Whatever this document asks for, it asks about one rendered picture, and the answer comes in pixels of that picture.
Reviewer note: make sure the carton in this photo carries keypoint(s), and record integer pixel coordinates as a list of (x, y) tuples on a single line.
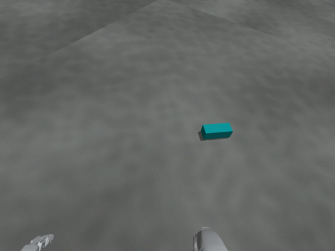
[(213, 131)]

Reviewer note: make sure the left robot hand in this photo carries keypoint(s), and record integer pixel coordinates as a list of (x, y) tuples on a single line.
[(39, 243)]

